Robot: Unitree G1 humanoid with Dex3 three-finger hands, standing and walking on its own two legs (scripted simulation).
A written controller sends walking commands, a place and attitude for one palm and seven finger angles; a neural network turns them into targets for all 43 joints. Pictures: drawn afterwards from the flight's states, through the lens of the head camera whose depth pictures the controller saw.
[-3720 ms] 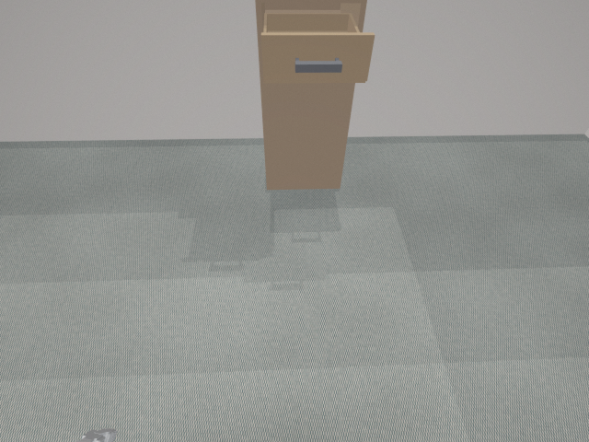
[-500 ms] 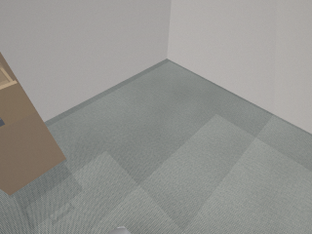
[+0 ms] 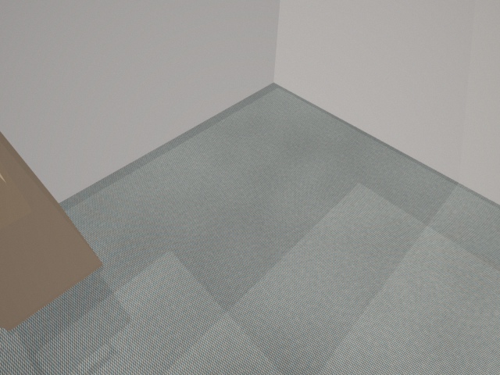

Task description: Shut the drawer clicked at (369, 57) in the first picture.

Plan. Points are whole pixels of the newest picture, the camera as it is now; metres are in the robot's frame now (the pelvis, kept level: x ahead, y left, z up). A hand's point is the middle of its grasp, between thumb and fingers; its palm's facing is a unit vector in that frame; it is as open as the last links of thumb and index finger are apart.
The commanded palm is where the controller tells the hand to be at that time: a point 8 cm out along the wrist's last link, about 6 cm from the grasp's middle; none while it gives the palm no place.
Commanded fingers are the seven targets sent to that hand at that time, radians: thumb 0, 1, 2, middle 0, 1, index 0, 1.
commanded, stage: turn to face it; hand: left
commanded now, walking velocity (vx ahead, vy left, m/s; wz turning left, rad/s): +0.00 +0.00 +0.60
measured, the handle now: out of the picture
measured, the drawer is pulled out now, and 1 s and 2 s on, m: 0.27 0.27 0.27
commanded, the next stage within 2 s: take the last steps up to it in 1.14 s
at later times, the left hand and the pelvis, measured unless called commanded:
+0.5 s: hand out of the picture -0.01 +0.24 -0.19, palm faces +0.35 -0.90 -0.25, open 7.3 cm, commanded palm none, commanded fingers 0.00 0.90 0.90 -0.20 -0.30 -0.20 -0.30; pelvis +0.02 +0.02 -0.02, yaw +19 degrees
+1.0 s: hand out of the picture +0.01 +0.20 -0.14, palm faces +0.57 -0.77 -0.28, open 7.4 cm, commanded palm none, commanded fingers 0.00 0.90 0.90 -0.20 -0.30 -0.20 -0.30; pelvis +0.04 -0.02 +0.00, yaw +37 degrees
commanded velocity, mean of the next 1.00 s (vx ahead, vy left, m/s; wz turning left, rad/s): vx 0.00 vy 0.00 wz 0.55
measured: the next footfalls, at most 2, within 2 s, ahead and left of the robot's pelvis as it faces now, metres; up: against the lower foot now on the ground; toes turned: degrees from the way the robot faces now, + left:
right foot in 0.02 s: +0.06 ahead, -0.12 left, +0.00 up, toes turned -5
left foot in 0.44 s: +0.04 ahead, +0.14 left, +0.00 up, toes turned +26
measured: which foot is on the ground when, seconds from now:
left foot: down 0.00-0.02, up 0.04-0.42, down 0.44-0.84, up 0.86-1.00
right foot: up 0.00-0.00, down 0.02-0.44, up 0.46-0.82, down 0.84-1.00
